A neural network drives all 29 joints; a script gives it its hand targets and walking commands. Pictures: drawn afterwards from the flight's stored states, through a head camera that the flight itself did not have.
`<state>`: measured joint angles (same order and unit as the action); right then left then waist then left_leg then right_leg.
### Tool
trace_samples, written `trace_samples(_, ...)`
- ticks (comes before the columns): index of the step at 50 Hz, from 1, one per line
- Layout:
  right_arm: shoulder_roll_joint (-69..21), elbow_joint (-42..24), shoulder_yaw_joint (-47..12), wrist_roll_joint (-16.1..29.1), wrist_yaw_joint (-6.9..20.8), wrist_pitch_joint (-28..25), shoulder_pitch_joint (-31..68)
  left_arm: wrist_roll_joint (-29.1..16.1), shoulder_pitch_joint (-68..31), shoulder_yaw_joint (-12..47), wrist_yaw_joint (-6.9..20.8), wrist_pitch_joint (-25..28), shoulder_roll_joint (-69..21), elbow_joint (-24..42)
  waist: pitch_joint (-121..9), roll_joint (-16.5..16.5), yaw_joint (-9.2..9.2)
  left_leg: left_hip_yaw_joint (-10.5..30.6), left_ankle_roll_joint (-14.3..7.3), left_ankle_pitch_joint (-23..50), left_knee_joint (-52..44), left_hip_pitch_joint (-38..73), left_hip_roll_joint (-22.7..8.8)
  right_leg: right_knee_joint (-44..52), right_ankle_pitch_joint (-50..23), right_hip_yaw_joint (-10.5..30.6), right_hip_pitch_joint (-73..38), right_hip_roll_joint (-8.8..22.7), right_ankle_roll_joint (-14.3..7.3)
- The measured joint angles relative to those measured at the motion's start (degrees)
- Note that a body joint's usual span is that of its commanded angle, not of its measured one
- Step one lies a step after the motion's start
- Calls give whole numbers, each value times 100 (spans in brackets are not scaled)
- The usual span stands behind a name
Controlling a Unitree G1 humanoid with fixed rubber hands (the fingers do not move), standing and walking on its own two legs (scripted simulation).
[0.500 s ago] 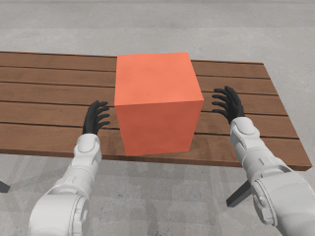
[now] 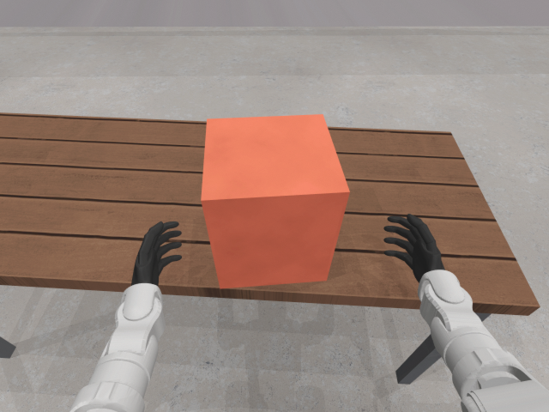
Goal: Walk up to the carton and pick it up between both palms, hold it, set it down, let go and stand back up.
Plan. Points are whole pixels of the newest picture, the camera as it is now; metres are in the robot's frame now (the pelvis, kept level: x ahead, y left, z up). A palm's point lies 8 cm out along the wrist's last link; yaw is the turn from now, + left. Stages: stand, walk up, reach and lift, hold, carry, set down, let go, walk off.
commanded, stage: set down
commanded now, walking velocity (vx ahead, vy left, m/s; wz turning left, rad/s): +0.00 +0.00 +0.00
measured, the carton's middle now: (269, 204) +0.50 +0.05 +0.01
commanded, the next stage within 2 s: none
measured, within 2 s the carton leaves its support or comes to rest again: neither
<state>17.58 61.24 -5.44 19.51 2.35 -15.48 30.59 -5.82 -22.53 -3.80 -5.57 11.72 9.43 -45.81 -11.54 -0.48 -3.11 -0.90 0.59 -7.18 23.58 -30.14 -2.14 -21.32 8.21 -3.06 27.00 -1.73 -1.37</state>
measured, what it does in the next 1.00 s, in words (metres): stands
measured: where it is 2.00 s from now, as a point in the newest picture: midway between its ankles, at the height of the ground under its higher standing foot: outside the picture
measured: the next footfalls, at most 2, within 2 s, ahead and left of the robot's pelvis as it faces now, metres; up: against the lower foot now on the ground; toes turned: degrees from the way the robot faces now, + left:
none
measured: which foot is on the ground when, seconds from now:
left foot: down 0.00-1.00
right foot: down 0.00-1.00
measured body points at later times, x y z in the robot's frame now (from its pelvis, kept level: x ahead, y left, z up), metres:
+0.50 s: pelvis +0.00 +0.00 +0.00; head -0.03 +0.02 +0.45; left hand +0.26 +0.23 +0.02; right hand +0.29 -0.20 +0.02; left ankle +0.03 +0.12 -0.74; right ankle +0.01 -0.10 -0.74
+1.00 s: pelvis +0.02 -0.01 +0.00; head -0.03 +0.01 +0.45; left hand +0.21 +0.22 +0.01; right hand +0.23 -0.20 +0.00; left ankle +0.03 +0.12 -0.74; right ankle +0.01 -0.10 -0.74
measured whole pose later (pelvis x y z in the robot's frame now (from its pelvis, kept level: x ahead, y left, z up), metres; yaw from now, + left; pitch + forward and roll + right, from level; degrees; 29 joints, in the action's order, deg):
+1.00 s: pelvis +0.02 -0.01 +0.00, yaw +0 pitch +0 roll +0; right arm 12.1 23.0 -5.5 17.2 4.3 -12.5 -15.6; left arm -5.8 18.9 -0.4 -6.4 2.9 8.4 -8.7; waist -6.8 -2.2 -3.1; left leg -0.9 1.1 -10.7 22.7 -11.6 -2.0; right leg -21.3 12.2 -2.9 8.9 -1.7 -1.9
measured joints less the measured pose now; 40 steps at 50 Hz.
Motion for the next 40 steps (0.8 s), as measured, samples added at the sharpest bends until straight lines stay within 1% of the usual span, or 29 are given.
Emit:
trace_samples(3, 69, -400, 0, 0, 4, -26, -408, 0, 411, 1, 55, -61, -22, 445, -1, 6, 0, 0, 0, -66, 0, 273, 1, 0, 67, 1, -273, 0, -2)
trace_samples(5, 76, -521, -1, 0, 12, -33, -617, 0, 634, 0, 94, -81, -29, 617, -1, 5, 0, 0, 0, -109, 0, 463, 2, 0, 110, 2, -464, 0, -6)
trace_samples(7, 75, -550, -1, 0, 41, -29, -784, 0, 804, 1, 138, -145, -32, 678, 0, 4, 0, 0, 0, -140, 0, 630, 3, 0, 143, 2, -631, 0, -10)
trace_samples(10, 53, -743, -1, 0, 58, -31, -1173, 0, 1194, 0, 194, -235, -67, 949, 20, -12, 0, 0, 1, -177, 0, 862, 3, 0, 180, 3, -864, 0, -17)
trace_samples(14, -51, -1007, -2, 0, 68, 17, -1738, 0, 1656, -1, 231, -297, -91, 1095, 34, -65, 0, 0, 1, -203, -1, 1076, 4, 1, 208, 4, -1077, 0, -17)
trace_samples(16, -114, -1111, -2, 0, 84, 68, -1963, -1, 1826, -2, 209, -352, -91, 1145, 37, -96, 0, 0, 1, -203, -2, 1117, 4, 1, 206, 4, -1118, 0, -18)
trace_samples(18, -169, -1256, -2, 0, 108, 145, -2140, -1, 1954, 2, 128, -399, -91, 1271, 53, -125, 0, 0, 1, -196, -2, 1124, 4, 1, 194, 4, -1125, 0, -21)
trace_samples(21, -237, -1754, -2, 0, 123, 170, -2446, 0, 2161, 61, -5, -406, -92, 1700, 122, -169, 0, 0, 1, -182, -2, 1130, 5, 1, 177, 5, -1129, 0, -25)
trace_samples(24, -289, -2022, -1, -4, 181, 175, -2593, 0, 2235, 169, -130, -434, -92, 1960, 142, -210, 0, 0, 1, -180, -2, 1132, 6, 1, 177, 7, -1131, 0, -28)
trace_samples(29, -315, -2334, 0, -6, 195, 177, -2843, 0, 2479, 270, -182, -620, -94, 2471, 262, -254, 0, 0, 7, -211, -2, 1258, 7, 1, 210, 10, -1258, 0, -36)
trace_samples(34, -316, -2582, 0, -6, 195, 176, -3333, 0, 3057, 280, -172, -839, -105, 2951, 391, -256, 0, 0, 24, -284, -18, 1500, 8, 1, 293, 12, -1492, 0, -46)
trace_samples(40, -328, -3385, -1, -6, 196, 149, -4275, 0, 3995, 280, -142, -876, -105, 3545, 428, -249, 0, 0, 50, -354, -69, 1769, 10, 1, 395, 14, -1738, 0, -53)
